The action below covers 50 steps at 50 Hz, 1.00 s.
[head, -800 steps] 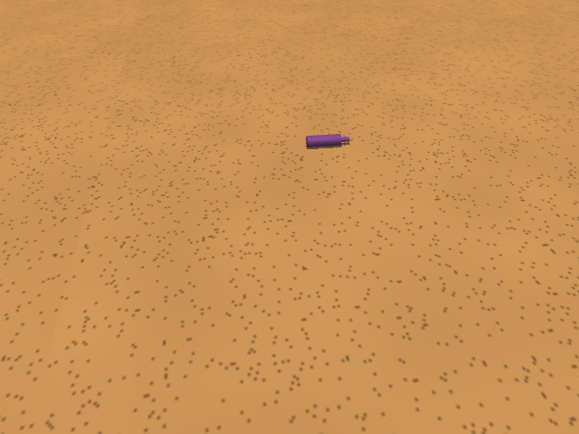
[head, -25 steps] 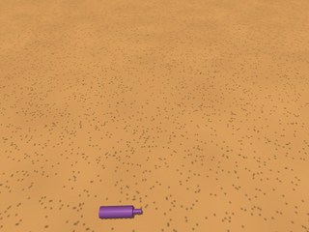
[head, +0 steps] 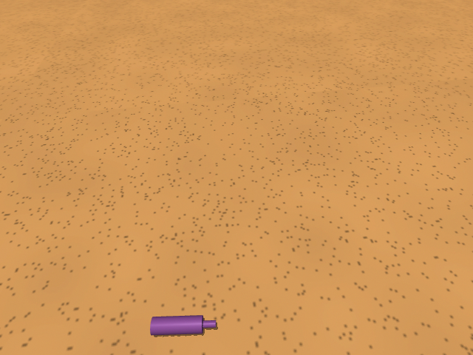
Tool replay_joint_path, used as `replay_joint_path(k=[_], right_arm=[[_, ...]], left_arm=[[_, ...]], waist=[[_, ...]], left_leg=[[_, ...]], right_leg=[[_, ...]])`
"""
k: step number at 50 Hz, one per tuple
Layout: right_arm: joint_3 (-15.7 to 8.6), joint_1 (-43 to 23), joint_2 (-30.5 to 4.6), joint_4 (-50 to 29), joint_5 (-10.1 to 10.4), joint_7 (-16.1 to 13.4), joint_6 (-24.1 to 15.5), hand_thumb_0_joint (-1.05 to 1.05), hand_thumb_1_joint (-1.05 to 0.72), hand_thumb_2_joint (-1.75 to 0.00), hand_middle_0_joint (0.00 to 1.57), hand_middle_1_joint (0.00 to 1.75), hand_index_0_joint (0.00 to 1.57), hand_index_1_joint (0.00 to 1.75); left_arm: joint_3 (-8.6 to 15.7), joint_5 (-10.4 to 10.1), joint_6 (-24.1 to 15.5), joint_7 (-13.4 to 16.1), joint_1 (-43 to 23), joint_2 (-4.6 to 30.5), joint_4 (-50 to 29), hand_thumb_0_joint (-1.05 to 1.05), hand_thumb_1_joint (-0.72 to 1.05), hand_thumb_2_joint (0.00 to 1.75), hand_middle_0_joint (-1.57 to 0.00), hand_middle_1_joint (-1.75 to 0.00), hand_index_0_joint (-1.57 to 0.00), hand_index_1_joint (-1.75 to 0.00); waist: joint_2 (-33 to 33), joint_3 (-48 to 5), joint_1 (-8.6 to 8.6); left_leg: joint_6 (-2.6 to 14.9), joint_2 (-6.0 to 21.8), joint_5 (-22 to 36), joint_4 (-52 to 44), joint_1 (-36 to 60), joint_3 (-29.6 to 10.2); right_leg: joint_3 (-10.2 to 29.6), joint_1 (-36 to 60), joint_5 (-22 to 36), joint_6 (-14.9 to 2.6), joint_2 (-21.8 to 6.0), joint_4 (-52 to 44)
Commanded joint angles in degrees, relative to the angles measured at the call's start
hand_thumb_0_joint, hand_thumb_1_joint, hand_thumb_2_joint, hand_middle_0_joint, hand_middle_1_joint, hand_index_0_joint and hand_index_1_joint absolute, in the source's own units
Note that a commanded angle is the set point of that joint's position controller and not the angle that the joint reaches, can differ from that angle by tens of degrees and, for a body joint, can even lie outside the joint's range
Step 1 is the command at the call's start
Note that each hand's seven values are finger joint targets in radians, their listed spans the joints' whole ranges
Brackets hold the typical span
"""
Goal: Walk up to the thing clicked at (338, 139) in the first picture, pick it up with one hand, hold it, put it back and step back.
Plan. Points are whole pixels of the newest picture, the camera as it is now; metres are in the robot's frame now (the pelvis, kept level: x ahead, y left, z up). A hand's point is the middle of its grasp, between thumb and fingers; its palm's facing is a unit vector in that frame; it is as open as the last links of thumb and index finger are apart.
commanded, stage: stand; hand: left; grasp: from above
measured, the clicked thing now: (184, 324) +0.42 +0.22 -0.75
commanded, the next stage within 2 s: rise first in 0.18 s
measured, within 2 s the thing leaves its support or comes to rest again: neither
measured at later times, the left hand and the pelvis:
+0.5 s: hand out of the picture +0.14 +0.25 -0.17, palm faces +0.02 -0.94 -0.33, open 8.7 cm; pelvis -0.02 +0.00 -0.02, yaw +0 degrees
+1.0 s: hand out of the picture +0.12 +0.27 -0.23, palm faces -0.12 -0.89 -0.44, open 13.9 cm; pelvis -0.02 +0.00 -0.09, yaw +0 degrees
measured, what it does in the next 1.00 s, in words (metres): lowers itself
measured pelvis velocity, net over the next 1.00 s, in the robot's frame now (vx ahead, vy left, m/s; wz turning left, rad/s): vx -0.02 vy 0.00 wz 0.00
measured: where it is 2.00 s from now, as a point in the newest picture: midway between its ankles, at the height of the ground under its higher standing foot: outside the picture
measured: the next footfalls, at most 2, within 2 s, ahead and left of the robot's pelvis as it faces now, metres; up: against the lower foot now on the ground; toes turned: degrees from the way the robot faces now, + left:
none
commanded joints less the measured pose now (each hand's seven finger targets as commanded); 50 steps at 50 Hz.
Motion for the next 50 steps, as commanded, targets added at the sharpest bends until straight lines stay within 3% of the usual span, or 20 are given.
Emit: replay_joint_path(k=[1,6,13,14,15,16,17,18,20,21,23,25,29,33,37,38,39,40,41,50], right_arm=[[-2.13,-1.98,-12.10,-2.91,0.26,-0.76,-1.28,0.00,-0.90,-0.90,0.20,0.30,0.20,0.30],[-2.23,-1.93,-12.03,-2.95,0.22,-0.62,-1.17,0.00,-0.90,-0.90,0.20,0.30,0.20,0.30],[-2.42,-2.20,-12.09,-3.02,0.30,-0.63,-1.18,0.00,-0.90,-0.90,0.20,0.30,0.20,0.30],[-2.44,-2.01,-12.05,-3.08,0.27,-0.58,-1.19,0.00,-0.92,-0.91,0.20,0.30,0.20,0.30],[0.78,-1.94,-2.35,-19.40,4.11,-1.73,-4.11,0.00,-1.00,-0.93,0.20,0.30,0.20,0.30],[0.29,0.62,-4.22,-16.29,4.13,-2.36,-4.14,0.00,-0.97,-0.92,0.20,0.30,0.20,0.30],[-1.04,3.46,-6.44,-16.60,4.51,-3.07,-3.43,0.00,-0.95,-0.92,0.20,0.30,0.20,0.30],[-1.67,4.31,-6.47,-17.09,4.04,-3.13,-2.95,0.00,-0.93,-0.91,0.20,0.30,0.20,0.30],[-3.19,5.12,-6.15,-20.01,2.69,-3.23,-3.59,0.00,-0.92,-0.90,0.20,0.30,0.20,0.30],[-3.90,7.10,-5.66,-20.01,2.13,-3.13,-3.79,0.00,-0.92,-0.90,0.20,0.30,0.20,0.30],[-4.58,6.93,-5.14,-23.53,1.64,-2.36,-4.19,0.00,-0.94,-0.91,0.20,0.30,0.20,0.30],[-4.63,6.37,-4.38,-25.70,1.91,-2.29,-4.42,0.00,-0.92,-0.91,0.20,0.30,0.20,0.30],[-4.49,4.13,-4.03,-30.49,2.07,-1.66,-4.82,0.00,-0.90,-0.90,0.20,0.30,0.20,0.30],[-4.93,6.14,-3.44,-32.01,1.76,-1.46,-6.19,0.00,-0.89,-0.90,0.20,0.30,0.20,0.30],[-5.31,6.31,-2.83,-34.15,1.57,-1.73,-7.70,0.00,-0.89,-0.90,0.20,0.30,0.20,0.30],[-5.00,6.84,-2.49,-34.02,1.53,-1.89,-7.91,0.00,-0.90,-0.90,0.20,0.30,0.20,0.30],[-5.43,6.74,-2.73,-34.60,1.42,-1.88,-8.22,0.00,-0.89,-0.90,0.20,0.30,0.20,0.30],[-5.50,6.92,-2.82,-34.73,1.40,-2.09,-8.42,0.00,-0.89,-0.90,0.20,0.30,0.20,0.30],[-5.53,6.14,-2.56,-35.50,1.31,-2.13,-8.66,0.00,-0.90,-0.90,0.20,0.30,0.20,0.30],[-5.22,5.65,-2.17,-37.57,0.97,-2.24,-10.13,0.00,-0.92,-0.91,0.20,0.30,0.20,0.30]], left_arm=[[2.16,-0.17,-1.29,0.59,-1.11,12.15,-3.16,0.00,0.90,0.90,-0.20,-0.30,-0.20,-0.30],[2.25,0.02,-1.29,0.57,-1.50,12.40,-3.28,0.00,0.90,0.90,-0.20,-0.30,-0.20,-0.30],[2.28,-0.09,-1.51,0.64,-1.66,12.42,-3.29,0.00,0.90,0.90,-0.20,-0.30,-0.20,-0.30],[2.25,-0.02,-1.59,0.63,-1.43,12.50,-3.38,0.00,0.82,0.93,-0.16,-0.38,-0.17,-0.38],[2.11,-3.07,-6.98,1.41,-21.53,2.46,-23.48,0.00,0.76,0.97,-0.22,-0.46,-0.19,-0.46],[3.13,-2.96,-6.65,1.84,-29.63,5.30,-19.91,0.00,0.68,0.98,-0.19,-0.54,-0.16,-0.54],[6.77,-1.76,-4.66,2.22,-18.42,11.06,-10.78,0.00,0.60,0.97,-0.16,-0.62,-0.14,-0.62],[7.67,-0.56,-3.38,1.57,-15.55,11.93,-5.27,0.00,0.52,0.97,-0.12,-0.70,-0.12,-0.70],[9.71,2.11,-3.49,0.01,-19.21,13.69,-5.44,0.00,0.37,0.97,-0.07,-0.86,-0.09,-0.86],[11.11,3.50,-2.71,-0.32,-12.34,13.90,-2.66,0.00,0.29,0.96,-0.07,-0.94,-0.09,-0.94],[12.53,5.27,-1.50,-1.10,-6.75,13.39,-5.95,0.00,0.13,1.01,-0.01,-1.07,-0.04,-1.03],[11.38,6.04,0.78,-1.05,-5.32,10.71,-8.06,0.00,-0.03,1.02,0.00,-1.09,-0.03,-1.06],[11.01,7.60,5.33,-0.68,-6.38,10.09,-13.19,0.00,-0.31,1.02,-0.03,-1.08,-0.04,-1.07],[12.12,8.91,6.49,-0.35,-6.41,9.91,-18.25,0.00,-0.50,0.99,-0.06,-1.10,-0.06,-1.09],[13.36,10.43,5.69,-0.59,-6.48,11.51,-28.02,0.00,-0.55,1.02,-0.06,-1.08,-0.05,-1.09],[13.66,10.79,6.36,-0.62,-2.09,10.73,-25.03,0.00,-0.55,1.02,-0.06,-1.08,-0.05,-1.09],[12.24,10.69,6.10,-0.98,-3.67,9.69,-29.93,0.00,-0.55,1.03,-0.06,-1.07,-0.04,-1.08],[13.90,11.19,6.46,-0.74,-1.31,11.58,-30.11,0.00,-0.54,1.03,-0.05,-1.07,-0.04,-1.08],[12.31,10.98,6.48,-1.05,-2.25,9.82,-33.69,0.00,-0.55,1.03,-0.06,-1.06,-0.04,-1.08],[13.38,13.29,9.52,-1.24,5.97,10.32,-40.28,0.00,-0.55,0.99,-0.07,-1.08,-0.06,-1.08]], waist=[[0.52,-2.81,0.28],[-0.31,-2.65,0.08],[-0.10,-3.32,0.01],[-0.19,-3.76,0.00],[0.66,0.31,-7.06],[0.15,-1.88,-5.41],[0.42,-1.13,-3.34],[-1.02,-2.93,-2.99],[-2.28,-9.21,-1.68],[-0.09,-11.94,-0.75],[4.02,-15.71,1.85],[3.88,-14.90,1.38],[1.42,-13.38,0.05],[1.17,-15.84,-0.98],[3.42,-19.90,-1.05],[3.03,-19.06,-1.18],[3.41,-19.48,-1.80],[3.62,-21.51,-1.02],[3.76,-20.54,-1.69],[4.35,-22.77,-1.66]], left_leg=[[1.90,6.20,7.87,-3.16,0.96,-4.50],[2.05,6.18,5.64,-3.36,0.44,-4.59],[2.16,6.11,7.63,-2.58,0.79,-4.61],[2.11,6.28,8.23,-2.46,1.44,-4.64],[1.35,-1.19,-1.20,1.40,-5.97,2.67],[1.23,-1.34,-3.09,2.00,-5.16,2.32],[1.06,-1.01,-3.47,2.35,-6.95,2.41],[1.08,-1.31,-3.16,4.73,-9.04,2.06],[1.16,-1.15,-0.77,9.20,-10.47,1.70],[0.97,-1.61,0.89,11.30,-12.22,1.70],[0.41,-2.11,1.92,12.97,-13.67,1.89],[0.28,-1.98,2.00,12.50,-14.44,1.62],[0.41,-1.19,-0.73,15.47,-18.39,0.66],[0.74,-1.04,-1.07,22.10,-22.78,0.82],[0.79,-0.70,-1.21,27.40,-25.85,0.57],[0.82,-0.63,-1.71,28.37,-27.01,0.56],[0.82,-0.33,-1.96,29.13,-27.45,0.19],[0.80,-0.23,-0.71,29.82,-27.40,-0.12],[0.73,-0.09,-1.49,30.49,-28.42,-0.25],[1.04,0.26,-2.38,37.16,-34.55,-0.70]], right_leg=[[3.14,-1.11,7.44,-3.04,-5.02,-2.45],[3.19,-1.47,5.42,-3.05,-5.00,-3.01],[3.34,-0.59,7.57,-3.02,-5.17,-3.03],[3.16,-0.62,7.85,-2.98,-5.18,-2.90],[-1.33,-14.68,2.73,-2.33,2.55,1.65],[-2.16,-12.19,0.44,-2.45,2.56,2.21],[-2.71,-11.75,-1.21,-2.87,3.05,2.76],[-2.89,-13.18,-1.92,-3.13,3.15,4.29],[-2.72,-14.10,0.53,-3.07,3.04,8.82],[-2.36,-14.53,2.28,-3.17,2.72,10.88],[-2.18,-13.52,2.01,-3.62,2.74,13.40],[-2.47,-14.52,1.76,-3.49,3.19,13.35],[-3.25,-19.34,-1.96,-3.38,3.75,16.06],[-3.04,-24.65,-2.19,-3.15,3.58,21.96],[-2.25,-29.81,-2.11,-3.10,3.30,27.50],[-2.30,-30.83,-2.60,-3.05,3.28,28.53],[-2.43,-32.00,-2.93,-3.07,3.35,29.46],[-2.44,-31.85,-1.98,-3.14,3.31,30.44],[-2.54,-33.52,-2.88,-3.10,3.35,31.07],[-2.71,-39.08,-3.94,-3.15,3.24,37.14]])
